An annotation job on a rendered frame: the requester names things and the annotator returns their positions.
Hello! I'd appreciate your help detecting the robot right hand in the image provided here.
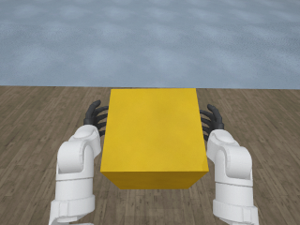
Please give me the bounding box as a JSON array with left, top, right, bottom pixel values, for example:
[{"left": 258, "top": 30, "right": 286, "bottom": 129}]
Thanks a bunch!
[{"left": 199, "top": 104, "right": 224, "bottom": 142}]

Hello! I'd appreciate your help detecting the left robot forearm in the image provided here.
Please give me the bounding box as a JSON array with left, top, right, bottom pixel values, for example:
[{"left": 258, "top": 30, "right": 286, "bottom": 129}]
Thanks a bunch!
[{"left": 48, "top": 125, "right": 101, "bottom": 225}]

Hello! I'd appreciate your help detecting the right robot forearm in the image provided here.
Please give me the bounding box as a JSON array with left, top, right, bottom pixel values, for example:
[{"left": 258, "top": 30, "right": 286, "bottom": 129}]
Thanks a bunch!
[{"left": 206, "top": 129, "right": 260, "bottom": 225}]

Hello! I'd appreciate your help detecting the robot left hand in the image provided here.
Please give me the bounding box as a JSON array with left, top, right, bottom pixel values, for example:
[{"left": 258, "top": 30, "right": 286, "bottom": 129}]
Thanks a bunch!
[{"left": 83, "top": 100, "right": 109, "bottom": 137}]

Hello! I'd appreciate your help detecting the carton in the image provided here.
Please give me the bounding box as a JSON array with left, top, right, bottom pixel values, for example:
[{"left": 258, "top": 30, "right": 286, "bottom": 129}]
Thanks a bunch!
[{"left": 100, "top": 88, "right": 209, "bottom": 189}]

